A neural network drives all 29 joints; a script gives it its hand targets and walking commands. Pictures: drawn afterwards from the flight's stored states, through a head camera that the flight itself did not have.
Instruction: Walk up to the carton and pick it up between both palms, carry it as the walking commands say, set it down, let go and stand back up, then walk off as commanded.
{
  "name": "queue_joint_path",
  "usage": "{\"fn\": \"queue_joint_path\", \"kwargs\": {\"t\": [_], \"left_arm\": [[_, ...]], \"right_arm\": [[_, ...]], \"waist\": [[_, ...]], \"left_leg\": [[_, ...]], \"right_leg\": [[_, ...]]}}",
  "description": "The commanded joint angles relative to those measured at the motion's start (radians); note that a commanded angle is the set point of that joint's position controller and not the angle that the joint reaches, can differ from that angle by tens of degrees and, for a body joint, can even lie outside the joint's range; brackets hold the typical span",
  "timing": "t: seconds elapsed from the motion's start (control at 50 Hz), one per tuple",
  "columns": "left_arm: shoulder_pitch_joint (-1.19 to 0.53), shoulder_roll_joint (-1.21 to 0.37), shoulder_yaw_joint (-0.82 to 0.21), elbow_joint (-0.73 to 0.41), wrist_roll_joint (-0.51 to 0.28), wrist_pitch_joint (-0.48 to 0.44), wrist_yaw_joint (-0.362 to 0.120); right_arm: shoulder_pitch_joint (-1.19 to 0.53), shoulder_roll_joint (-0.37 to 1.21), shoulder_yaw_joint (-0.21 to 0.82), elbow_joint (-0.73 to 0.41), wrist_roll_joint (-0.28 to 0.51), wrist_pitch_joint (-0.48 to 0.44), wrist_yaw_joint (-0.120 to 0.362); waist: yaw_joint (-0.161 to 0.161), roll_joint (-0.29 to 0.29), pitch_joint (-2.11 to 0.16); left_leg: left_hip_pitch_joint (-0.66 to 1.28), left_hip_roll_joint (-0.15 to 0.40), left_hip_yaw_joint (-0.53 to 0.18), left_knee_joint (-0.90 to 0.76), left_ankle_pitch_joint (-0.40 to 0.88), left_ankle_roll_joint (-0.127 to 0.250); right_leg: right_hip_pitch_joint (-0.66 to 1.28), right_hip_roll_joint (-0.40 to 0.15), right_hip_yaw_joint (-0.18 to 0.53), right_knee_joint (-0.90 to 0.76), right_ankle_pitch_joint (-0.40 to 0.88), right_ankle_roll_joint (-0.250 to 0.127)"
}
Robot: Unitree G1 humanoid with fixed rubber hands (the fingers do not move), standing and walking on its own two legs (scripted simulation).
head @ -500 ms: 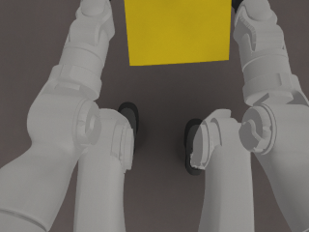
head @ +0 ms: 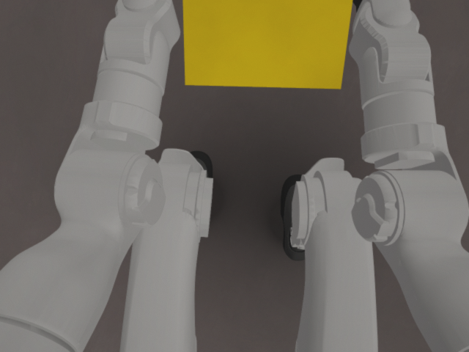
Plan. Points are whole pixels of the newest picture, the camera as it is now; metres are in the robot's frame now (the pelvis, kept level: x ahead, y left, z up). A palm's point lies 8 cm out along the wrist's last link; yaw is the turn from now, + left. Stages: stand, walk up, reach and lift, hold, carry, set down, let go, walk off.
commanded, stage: reach and lift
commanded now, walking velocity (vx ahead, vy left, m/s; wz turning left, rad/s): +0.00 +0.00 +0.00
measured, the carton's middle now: out of the picture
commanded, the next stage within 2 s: none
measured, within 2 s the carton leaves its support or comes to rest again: neither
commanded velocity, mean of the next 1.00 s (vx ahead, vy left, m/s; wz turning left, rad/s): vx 0.00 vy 0.00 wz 0.00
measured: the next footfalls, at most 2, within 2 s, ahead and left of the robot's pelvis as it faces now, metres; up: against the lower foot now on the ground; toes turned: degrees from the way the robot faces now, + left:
none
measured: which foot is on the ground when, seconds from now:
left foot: down 0.00-1.00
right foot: down 0.00-1.00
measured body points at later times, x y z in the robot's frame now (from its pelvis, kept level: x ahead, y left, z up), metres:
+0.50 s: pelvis -0.01 +0.00 +0.03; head +0.34 +0.00 +0.30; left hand +0.55 +0.16 -0.08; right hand +0.56 -0.11 -0.09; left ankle +0.15 +0.13 -0.36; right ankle +0.11 -0.11 -0.36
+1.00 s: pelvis -0.02 +0.00 +0.08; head +0.31 +0.00 +0.37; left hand +0.53 +0.15 -0.01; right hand +0.53 -0.11 -0.03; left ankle +0.15 +0.13 -0.36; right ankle +0.11 -0.11 -0.36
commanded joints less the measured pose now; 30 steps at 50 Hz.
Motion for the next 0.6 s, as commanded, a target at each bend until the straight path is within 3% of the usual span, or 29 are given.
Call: {"fn": "queue_joint_path", "kwargs": {"t": [0.0,0.06,0.12,0.14,0.2,0.22,0.3,0.34,0.38,0.4,0.42,0.44,0.5,0.56,0.58], "left_arm": [[-0.581,-1.124,-0.322,-0.137,-0.083,0.038,-0.335],[-0.6,-1.111,-0.312,-0.114,-0.073,0.051,-0.341],[-0.651,-1.113,-0.372,-0.21,-0.114,0.058,-0.339],[-0.665,-1.107,-0.374,-0.204,-0.119,0.062,-0.339],[-0.689,-1.098,-0.391,-0.25,-0.124,0.073,-0.345],[-0.664,-1.102,-0.37,-0.175,-0.107,0.083,-0.351],[-0.65,-1.163,-0.44,-0.281,-0.15,0.095,-0.342],[-0.607,-1.197,-0.444,-0.24,-0.139,0.109,-0.341],[-0.573,-1.204,-0.437,-0.228,-0.125,0.118,-0.342],[-0.575,-1.205,-0.425,-0.211,-0.118,0.121,-0.346],[-0.556,-1.219,-0.42,-0.204,-0.111,0.123,-0.347],[-0.537,-1.239,-0.417,-0.184,-0.105,0.127,-0.35],[-0.535,-1.257,-0.425,-0.236,-0.112,0.128,-0.346],[-0.539,-1.278,-0.427,-0.214,-0.113,0.131,-0.344],[-0.563,-1.276,-0.458,-0.274,-0.133,0.131,-0.341]], "right_arm": [[-0.862,1.116,0.462,-0.214,0.134,-0.064,0.258],[-0.848,1.126,0.437,-0.16,0.121,-0.052,0.252],[-0.906,1.131,0.494,-0.258,0.164,-0.047,0.241],[-0.883,1.141,0.485,-0.221,0.158,-0.04,0.238],[-0.909,1.163,0.513,-0.248,0.163,-0.024,0.227],[-0.87,1.17,0.487,-0.165,0.143,-0.018,0.225],[-0.853,1.201,0.53,-0.269,0.183,-0.01,0.22],[-0.833,1.208,0.53,-0.261,0.176,-0.005,0.217],[-0.8,1.232,0.531,-0.243,0.175,0.004,0.219],[-0.768,1.233,0.513,-0.199,0.156,0.01,0.222],[-0.749,1.247,0.509,-0.192,0.155,0.013,0.226],[-0.741,1.24,0.497,-0.186,0.139,0.012,0.228],[-0.747,1.253,0.508,-0.241,0.156,0.011,0.233],[-0.755,1.237,0.493,-0.235,0.137,0.006,0.232],[-0.77,1.249,0.514,-0.278,0.161,0.008,0.231]], "waist": [[0.043,-0.128,-1.827],[0.035,-0.12,-1.793],[0.04,-0.122,-2.0],[0.032,-0.127,-1.961],[0.047,-0.146,-2.038],[0.038,-0.146,-1.913],[0.027,-0.122,-2.138],[0.023,-0.121,-2.114],[0.043,-0.114,-2.091],[0.024,-0.119,-2.037],[0.036,-0.105,-2.016],[0.025,-0.104,-1.999],[0.032,-0.096,-2.078],[0.012,-0.098,-2.052],[0.009,-0.093,-2.125]], "left_leg": [[0.756,-0.098,0.16,-0.106,0.193,0.03],[0.748,-0.093,0.162,-0.11,0.139,0.03],[0.853,-0.097,0.164,-0.102,0.226,0.025],[0.832,-0.094,0.16,-0.109,0.206,0.024],[0.86,-0.09,0.17,-0.114,0.188,0.027],[0.796,-0.086,0.174,-0.123,0.127,0.026],[0.931,-0.099,0.171,-0.126,0.269,0.02],[0.93,-0.103,0.165,-0.14,0.26,0.016],[0.931,-0.105,0.167,-0.155,0.256,0.017],[0.897,-0.102,0.163,-0.163,0.218,0.016],[0.911,-0.102,0.164,-0.178,0.217,0.017],[0.899,-0.105,0.163,-0.183,0.199,0.016],[0.968,-0.109,0.155,-0.206,0.239,0.016],[0.957,-0.111,0.147,-0.216,0.207,0.013],[1.007,-0.112,0.144,-0.226,0.235,0.013]], "right_leg": [[0.53,0.078,-0.079,-0.266,0.196,0.0],[0.526,0.074,-0.076,-0.28,0.141,-0.001],[0.653,0.081,-0.084,-0.268,0.231,0.003],[0.64,0.079,-0.084,-0.271,0.215,0.003],[0.73,0.078,-0.072,-0.289,0.203,0.005],[0.673,0.076,-0.072,-0.303,0.148,0.002],[0.792,0.093,-0.078,-0.297,0.301,0.003],[0.778,0.094,-0.083,-0.303,0.293,0.003],[0.776,0.095,-0.077,-0.315,0.288,0.004],[0.749,0.092,-0.08,-0.326,0.256,0.004],[0.737,0.095,-0.075,-0.339,0.251,0.0],[0.729,0.093,-0.075,-0.348,0.235,-0.004],[0.765,0.1,-0.078,-0.363,0.272,-0.004],[0.741,0.099,-0.078,-0.374,0.24,-0.008],[0.79,0.101,-0.079,-0.377,0.273,-0.005]]}}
